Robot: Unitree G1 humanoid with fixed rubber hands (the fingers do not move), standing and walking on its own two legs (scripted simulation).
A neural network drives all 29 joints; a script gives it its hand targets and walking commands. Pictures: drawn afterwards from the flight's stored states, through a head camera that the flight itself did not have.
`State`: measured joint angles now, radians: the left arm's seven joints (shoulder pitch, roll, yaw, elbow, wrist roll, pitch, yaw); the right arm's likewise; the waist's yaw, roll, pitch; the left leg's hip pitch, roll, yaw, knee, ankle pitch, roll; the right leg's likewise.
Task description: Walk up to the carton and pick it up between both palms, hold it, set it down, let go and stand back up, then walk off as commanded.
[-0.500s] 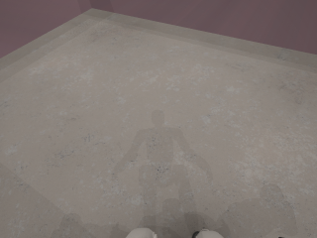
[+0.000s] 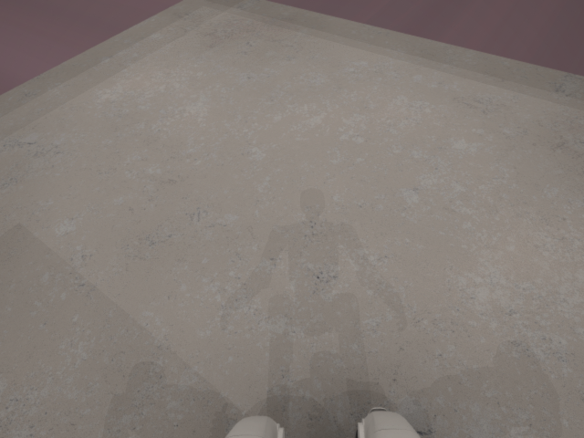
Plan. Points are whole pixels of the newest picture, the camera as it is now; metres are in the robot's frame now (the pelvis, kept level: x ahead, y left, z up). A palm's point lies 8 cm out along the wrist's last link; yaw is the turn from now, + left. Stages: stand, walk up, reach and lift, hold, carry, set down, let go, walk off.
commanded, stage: walk up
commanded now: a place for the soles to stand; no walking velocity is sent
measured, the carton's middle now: out of the picture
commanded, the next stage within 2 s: none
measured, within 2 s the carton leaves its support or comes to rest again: neither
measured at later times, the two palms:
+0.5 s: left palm out of the picture -0.03 +0.38 -0.10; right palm out of the picture +0.02 -0.23 -0.13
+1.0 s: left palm out of the picture -0.09 +0.45 -0.10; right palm out of the picture +0.01 -0.15 -0.13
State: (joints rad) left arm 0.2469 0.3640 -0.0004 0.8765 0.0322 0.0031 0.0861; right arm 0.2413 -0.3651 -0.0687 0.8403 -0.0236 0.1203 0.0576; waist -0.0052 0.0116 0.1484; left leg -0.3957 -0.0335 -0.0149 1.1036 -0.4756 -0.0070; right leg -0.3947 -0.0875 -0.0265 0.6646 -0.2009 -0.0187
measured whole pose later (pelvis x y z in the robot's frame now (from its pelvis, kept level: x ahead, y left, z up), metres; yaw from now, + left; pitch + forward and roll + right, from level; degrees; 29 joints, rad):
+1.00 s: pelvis -0.11 +0.13 -0.01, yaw +12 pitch -4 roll +2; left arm 0.24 0.40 0.00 0.82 0.03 -0.02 0.08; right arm 0.25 -0.35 -0.06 0.80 -0.02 0.12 0.09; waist -0.01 0.00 0.12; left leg -0.32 -0.02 -0.05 0.84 -0.45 -0.03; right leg -0.42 -0.04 -0.06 0.79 -0.29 -0.03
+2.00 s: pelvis -0.07 +0.29 -0.01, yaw +28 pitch -3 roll +1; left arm 0.15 0.41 0.00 0.75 0.03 0.02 0.02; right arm 0.28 -0.33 -0.05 0.80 -0.02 0.08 0.03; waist -0.02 -0.07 0.15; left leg -0.33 -0.02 -0.12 0.74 -0.37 -0.05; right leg -0.37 -0.02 -0.07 0.94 -0.54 -0.01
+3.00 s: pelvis +0.02 +0.21 +0.01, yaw +54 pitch -1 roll +4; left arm 0.18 0.35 0.00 0.72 0.03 0.04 0.00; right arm 0.28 -0.35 -0.04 0.80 -0.02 0.05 -0.03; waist -0.02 -0.03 0.10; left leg -0.43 -0.03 -0.20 0.92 -0.38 -0.06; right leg -0.28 -0.02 -0.22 0.63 -0.35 -0.08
